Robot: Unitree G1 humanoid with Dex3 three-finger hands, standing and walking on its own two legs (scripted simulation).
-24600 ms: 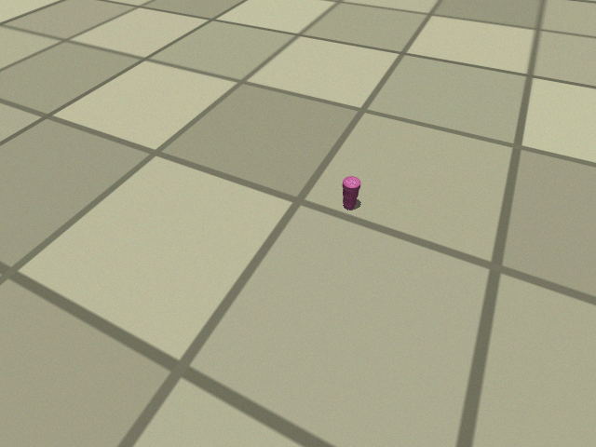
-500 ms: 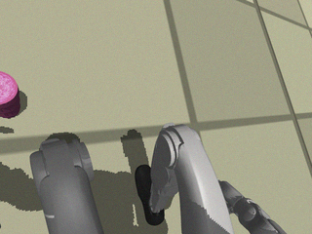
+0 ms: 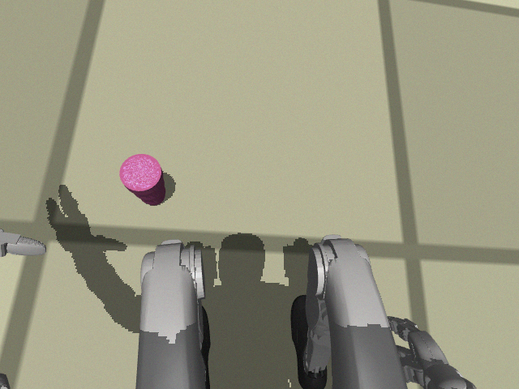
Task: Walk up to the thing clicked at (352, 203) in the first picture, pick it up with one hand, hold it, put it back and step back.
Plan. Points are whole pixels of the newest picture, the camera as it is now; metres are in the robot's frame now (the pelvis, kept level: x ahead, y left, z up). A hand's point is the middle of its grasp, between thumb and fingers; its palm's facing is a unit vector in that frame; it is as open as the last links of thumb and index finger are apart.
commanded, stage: home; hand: left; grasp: from the side
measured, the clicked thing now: (148, 184) +0.48 +0.25 -0.30
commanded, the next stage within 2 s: none
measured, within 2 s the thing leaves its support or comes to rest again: neither
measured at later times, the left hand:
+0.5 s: hand out of the picture +0.27 +0.27 +0.13, palm faces +0.25 -0.88 -0.41, open 17.4 cm
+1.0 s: hand out of the picture +0.24 +0.20 +0.29, palm faces +0.24 -0.92 -0.30, open 17.6 cm
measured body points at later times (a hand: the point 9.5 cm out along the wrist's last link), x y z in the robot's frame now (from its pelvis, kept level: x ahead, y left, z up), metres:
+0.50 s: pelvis +0.05 -0.02 +0.23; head +0.17 +0.02 +0.66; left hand +0.25 +0.31 +0.16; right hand +0.26 -0.25 +0.14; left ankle +0.09 +0.12 -0.34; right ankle +0.11 -0.14 -0.34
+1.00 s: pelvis +0.09 +0.00 +0.34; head +0.11 +0.00 +0.79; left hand +0.22 +0.25 +0.31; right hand +0.29 -0.21 +0.27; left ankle +0.09 +0.12 -0.34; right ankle +0.11 -0.14 -0.34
